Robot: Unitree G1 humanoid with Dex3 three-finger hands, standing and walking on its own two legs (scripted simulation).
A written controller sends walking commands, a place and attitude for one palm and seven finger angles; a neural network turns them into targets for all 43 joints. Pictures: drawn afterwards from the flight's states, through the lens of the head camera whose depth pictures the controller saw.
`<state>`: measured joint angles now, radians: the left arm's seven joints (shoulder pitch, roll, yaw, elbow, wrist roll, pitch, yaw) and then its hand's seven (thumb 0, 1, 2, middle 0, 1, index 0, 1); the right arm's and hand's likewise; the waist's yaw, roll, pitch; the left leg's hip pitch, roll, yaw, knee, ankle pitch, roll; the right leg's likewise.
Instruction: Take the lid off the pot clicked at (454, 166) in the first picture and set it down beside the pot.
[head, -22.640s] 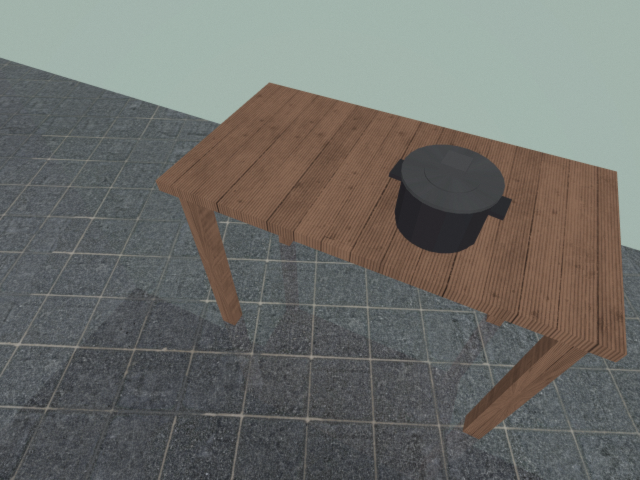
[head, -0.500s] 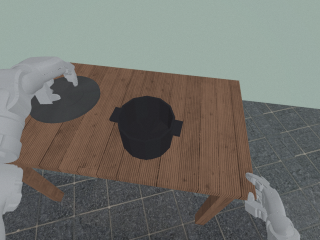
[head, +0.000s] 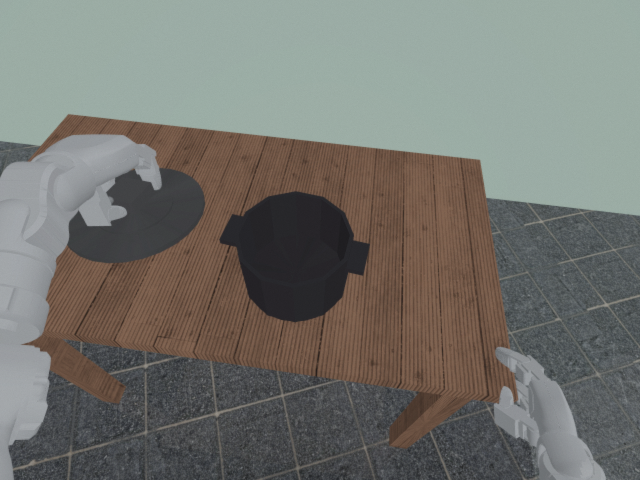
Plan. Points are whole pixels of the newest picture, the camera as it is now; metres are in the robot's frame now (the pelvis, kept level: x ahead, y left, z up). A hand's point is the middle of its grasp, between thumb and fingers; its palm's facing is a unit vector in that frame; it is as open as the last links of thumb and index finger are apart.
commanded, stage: lower the lid onto the table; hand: left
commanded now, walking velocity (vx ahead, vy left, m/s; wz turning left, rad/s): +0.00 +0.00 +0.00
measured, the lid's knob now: (129, 195) +0.45 +0.27 +0.08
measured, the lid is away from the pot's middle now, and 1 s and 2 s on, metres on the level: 0.22 0.21 0.22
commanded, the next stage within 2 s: none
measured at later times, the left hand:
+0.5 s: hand (121, 212) +0.42 +0.28 +0.08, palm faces -0.43 -0.04 -0.90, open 8.1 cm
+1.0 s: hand (133, 231) +0.42 +0.27 +0.04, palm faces -0.48 -0.04 -0.88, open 8.1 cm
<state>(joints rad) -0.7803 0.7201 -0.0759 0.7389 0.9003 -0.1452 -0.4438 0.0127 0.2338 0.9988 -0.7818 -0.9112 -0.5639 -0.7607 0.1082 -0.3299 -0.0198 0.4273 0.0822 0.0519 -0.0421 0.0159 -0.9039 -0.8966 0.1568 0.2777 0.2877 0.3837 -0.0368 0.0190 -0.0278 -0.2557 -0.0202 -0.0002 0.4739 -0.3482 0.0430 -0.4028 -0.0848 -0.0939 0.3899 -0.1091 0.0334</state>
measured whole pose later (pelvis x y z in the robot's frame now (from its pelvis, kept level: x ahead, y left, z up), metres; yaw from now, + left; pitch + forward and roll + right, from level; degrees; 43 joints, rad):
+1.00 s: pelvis -0.01 -0.01 -0.01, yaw -1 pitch +11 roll -1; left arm -0.84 0.68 -0.09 0.96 0.97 -0.21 -0.34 0.03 0.24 1.00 -0.78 -0.91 -0.56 -0.76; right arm 0.08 -0.31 0.01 0.41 0.08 0.00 -0.07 0.02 -0.90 -0.90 0.15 0.29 0.28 0.36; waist -0.05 -0.01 -0.04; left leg -0.38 -0.01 0.01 0.58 -0.38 0.04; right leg -0.53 -0.08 -0.08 0.48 -0.13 0.03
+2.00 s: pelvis -0.01 +0.01 -0.03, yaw -1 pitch +17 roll -3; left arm -0.84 0.69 -0.07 1.00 1.02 -0.23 -0.28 0.03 0.25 1.00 -0.79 -0.93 -0.56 -0.76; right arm 0.11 -0.31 -0.01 0.33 0.06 -0.02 -0.08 0.02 -0.90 -0.90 0.17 0.28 0.27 0.37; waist -0.10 -0.02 -0.09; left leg -0.62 -0.01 0.00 0.82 -0.49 0.05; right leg -0.74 -0.07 -0.07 0.67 -0.21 0.02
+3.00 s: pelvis -0.04 +0.00 -0.06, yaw -1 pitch +18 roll -3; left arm -0.82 0.72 -0.04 0.98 1.01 -0.23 -0.27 0.01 0.24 0.87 -0.61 -0.93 -0.47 -0.83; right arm 0.07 -0.31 0.01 0.25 0.07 0.02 -0.08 0.02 -0.90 -0.90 0.13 0.28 0.23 0.33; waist -0.10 -0.03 -0.11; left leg -0.77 0.00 -0.01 0.99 -0.53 0.04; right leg -0.90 -0.07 -0.05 0.83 -0.23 0.04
